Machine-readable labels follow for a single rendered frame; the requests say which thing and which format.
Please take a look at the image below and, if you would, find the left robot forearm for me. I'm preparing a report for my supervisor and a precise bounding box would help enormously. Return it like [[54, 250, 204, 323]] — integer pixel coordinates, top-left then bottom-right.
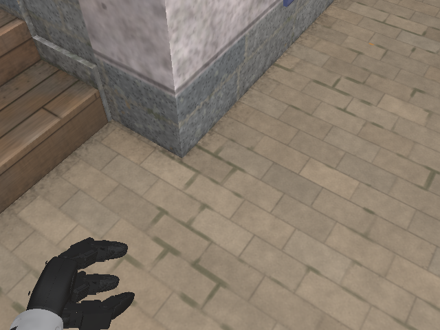
[[10, 309, 63, 330]]

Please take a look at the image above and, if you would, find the robot left hand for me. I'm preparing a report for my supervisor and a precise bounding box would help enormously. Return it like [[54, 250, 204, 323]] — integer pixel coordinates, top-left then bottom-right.
[[26, 237, 135, 330]]

